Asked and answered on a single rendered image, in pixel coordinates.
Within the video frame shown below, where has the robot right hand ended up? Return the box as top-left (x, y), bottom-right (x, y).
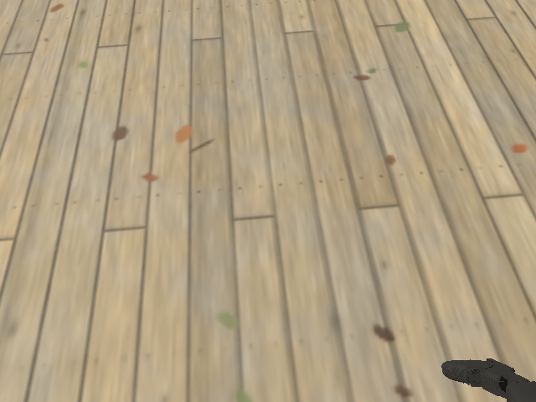
top-left (441, 358), bottom-right (536, 402)

